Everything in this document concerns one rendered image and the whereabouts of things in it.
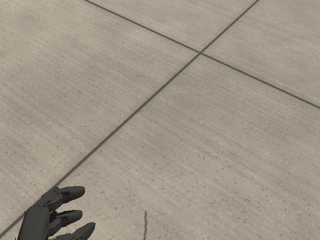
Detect left robot hand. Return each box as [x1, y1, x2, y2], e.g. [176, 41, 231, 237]
[15, 186, 96, 240]

